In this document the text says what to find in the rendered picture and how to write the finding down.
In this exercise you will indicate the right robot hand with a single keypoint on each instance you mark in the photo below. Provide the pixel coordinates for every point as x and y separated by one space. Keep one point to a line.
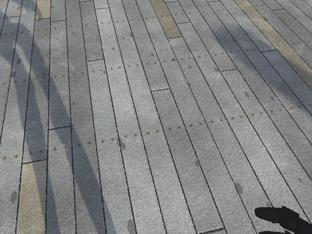
286 217

